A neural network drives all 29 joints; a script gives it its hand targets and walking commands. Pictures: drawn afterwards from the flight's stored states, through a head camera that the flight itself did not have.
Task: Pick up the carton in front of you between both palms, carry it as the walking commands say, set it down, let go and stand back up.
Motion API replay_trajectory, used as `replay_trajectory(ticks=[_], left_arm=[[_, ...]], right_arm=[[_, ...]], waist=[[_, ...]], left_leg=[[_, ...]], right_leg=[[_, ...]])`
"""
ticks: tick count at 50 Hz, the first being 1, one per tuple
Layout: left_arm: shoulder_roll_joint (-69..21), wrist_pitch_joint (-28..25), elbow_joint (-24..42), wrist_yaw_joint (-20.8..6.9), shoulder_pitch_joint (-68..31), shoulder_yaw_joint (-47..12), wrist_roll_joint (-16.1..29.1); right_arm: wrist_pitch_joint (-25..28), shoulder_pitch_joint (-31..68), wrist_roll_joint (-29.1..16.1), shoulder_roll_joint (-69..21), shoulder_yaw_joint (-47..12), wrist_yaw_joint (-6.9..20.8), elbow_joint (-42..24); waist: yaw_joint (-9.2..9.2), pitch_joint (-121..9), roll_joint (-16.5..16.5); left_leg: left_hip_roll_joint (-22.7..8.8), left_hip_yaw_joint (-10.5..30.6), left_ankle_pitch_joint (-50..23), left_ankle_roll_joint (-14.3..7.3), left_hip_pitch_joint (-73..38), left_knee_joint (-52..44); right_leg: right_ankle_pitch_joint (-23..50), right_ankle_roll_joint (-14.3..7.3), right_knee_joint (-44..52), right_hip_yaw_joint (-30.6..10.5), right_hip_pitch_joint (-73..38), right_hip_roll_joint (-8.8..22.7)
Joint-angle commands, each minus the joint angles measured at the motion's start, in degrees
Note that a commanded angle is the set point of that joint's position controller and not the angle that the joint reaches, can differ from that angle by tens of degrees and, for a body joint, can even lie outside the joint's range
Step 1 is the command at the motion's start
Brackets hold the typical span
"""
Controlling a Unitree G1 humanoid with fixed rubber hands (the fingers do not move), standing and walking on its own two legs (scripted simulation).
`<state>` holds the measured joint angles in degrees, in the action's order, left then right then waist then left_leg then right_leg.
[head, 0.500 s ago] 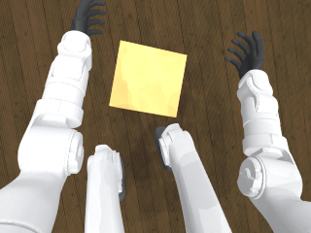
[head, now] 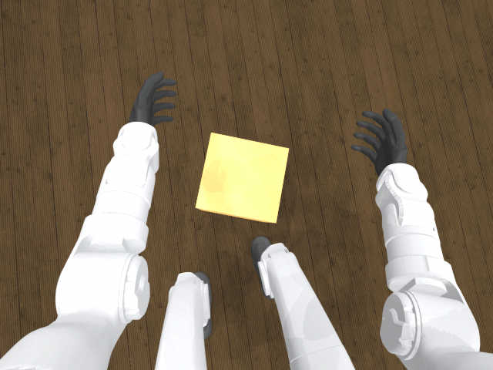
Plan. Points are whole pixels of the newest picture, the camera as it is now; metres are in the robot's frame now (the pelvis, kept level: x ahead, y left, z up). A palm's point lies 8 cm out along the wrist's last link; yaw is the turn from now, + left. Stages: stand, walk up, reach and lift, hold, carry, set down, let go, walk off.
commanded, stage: let go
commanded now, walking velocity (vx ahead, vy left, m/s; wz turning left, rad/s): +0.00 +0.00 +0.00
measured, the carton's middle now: (240, 183) +0.42 -0.08 -0.52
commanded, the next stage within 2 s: stand in 1.22 s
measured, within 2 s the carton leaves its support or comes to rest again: neither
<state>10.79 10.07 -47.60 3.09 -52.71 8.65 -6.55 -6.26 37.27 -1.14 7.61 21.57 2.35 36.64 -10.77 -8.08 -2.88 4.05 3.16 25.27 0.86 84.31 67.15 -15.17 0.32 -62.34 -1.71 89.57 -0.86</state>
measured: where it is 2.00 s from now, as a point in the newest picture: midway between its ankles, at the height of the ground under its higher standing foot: (235, 297)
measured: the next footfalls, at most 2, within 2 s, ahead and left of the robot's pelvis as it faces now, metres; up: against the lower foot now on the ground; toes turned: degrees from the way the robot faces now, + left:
none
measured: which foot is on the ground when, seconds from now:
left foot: down 0.00-1.00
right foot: down 0.00-1.00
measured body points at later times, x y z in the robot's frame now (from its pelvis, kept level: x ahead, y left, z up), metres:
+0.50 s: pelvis +0.07 -0.02 +0.11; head +0.20 -0.01 +0.54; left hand +0.35 +0.16 +0.00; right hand +0.25 -0.26 +0.03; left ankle +0.03 +0.12 -0.61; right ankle +0.10 -0.12 -0.61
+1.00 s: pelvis +0.09 +0.03 +0.13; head +0.11 +0.02 +0.57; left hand +0.26 +0.26 +0.05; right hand +0.26 -0.22 +0.05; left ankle +0.03 +0.12 -0.61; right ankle +0.10 -0.12 -0.61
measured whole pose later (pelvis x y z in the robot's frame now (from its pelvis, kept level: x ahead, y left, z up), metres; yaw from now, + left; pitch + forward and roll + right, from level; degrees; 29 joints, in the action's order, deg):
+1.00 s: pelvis +0.09 +0.03 +0.13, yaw -2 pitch -1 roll -1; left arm 12.1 3.6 -26.6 -1.6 13.8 1.4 0.9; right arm -8.3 -12.5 1.5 13.0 2.5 2.7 23.6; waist 0.1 3.0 -2.0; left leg 2.3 3.0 19.7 -2.3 4.8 26.1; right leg -12.2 1.6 -24.6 -3.3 11.1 -0.9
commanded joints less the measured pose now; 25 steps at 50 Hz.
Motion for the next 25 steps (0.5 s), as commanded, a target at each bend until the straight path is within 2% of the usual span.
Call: replay_trajectory(ticks=[1, 3, 7, 12, 15, 19, 22, 25], left_arm=[[-1.1, -1.9, 9.7, 2.2, 0.5, 1.5, -2.0], [-3.0, -2.6, 14.0, 3.7, 5.7, 2.0, -2.7], [-4.5, -4.1, 20.8, 5.6, 13.6, 1.8, -1.9], [-4.5, -6.5, 22.2, 5.3, 25.2, 0.5, -0.2], [-3.0, -7.9, 21.3, 4.1, 32.3, -0.2, 0.6], [-1.2, -9.6, 20.3, 2.5, 40.6, -1.0, 1.3], [-0.2, -10.3, 20.2, 1.5, 45.7, -1.4, 1.6], [0.7, -10.8, 20.6, 0.6, 50.0, -1.9, 1.7]], right_arm=[[1.7, -3.3, 1.9, 7.1, -1.1, 1.6, -8.0], [2.1, -7.1, 2.6, 7.8, -2.9, 2.7, -10.1], [3.0, -14.0, 2.6, 9.0, -7.5, 4.3, -12.7], [4.4, -25.2, 1.3, 8.8, -13.0, 5.1, -14.0], [5.1, -32.3, 0.4, 8.8, -15.5, 4.7, -15.5], [5.9, -40.1, -0.6, 8.2, -18.0, 3.5, -18.9], [6.2, -44.3, -1.2, 8.1, -19.3, 2.6, -20.4], [6.2, -47.2, -1.6, 8.5, -19.9, 2.0, -20.8]], waist=[[-2.05, -50.0, -3.0], [-1.26, -46.5, -2.2], [-0.05, -35.9, -0.1], [1.16, -25.6, 2.7], [2.03, -21.9, 4.9], [3.47, -18.2, 6.9], [4.91, -14.8, 6.3], [6.4, -11.1, 4.3]], left_leg=[[2.6, -2.9, -14.8, 1.5, -25.1, -12.3], [2.5, -2.8, -13.9, 1.8, -27.2, -15.3], [2.0, -2.9, -7.7, 1.6, -28.8, -21.3], [1.4, -3.3, -3.6, 0.9, -32.2, -26.3], [1.1, -3.3, -4.3, 0.2, -34.1, -28.9], [0.8, -3.2, -6.9, -0.7, -37.6, -32.6], [0.6, -2.8, -9.6, -1.0, -42.5, -35.6], [0.1, -2.4, -13.3, -0.8, -49.3, -38.2]], right_leg=[[24.5, 1.8, 5.5, 5.9, -48.1, -2.5], [23.4, 1.1, 7.9, 5.2, -52.0, -2.4], [18.4, 0.4, 13.2, 3.1, -59.6, -1.7], [14.6, 0.4, 19.1, 0.8, -69.2, -0.9], [17.6, 0.8, 21.7, -0.7, -76.2, -0.3], [25.8, 1.3, 24.5, -2.5, -84.5, 0.7], [29.9, 1.6, 26.5, -3.0, -87.5, 1.0], [30.4, 1.6, 29.0, -2.4, -88.2, 0.6]])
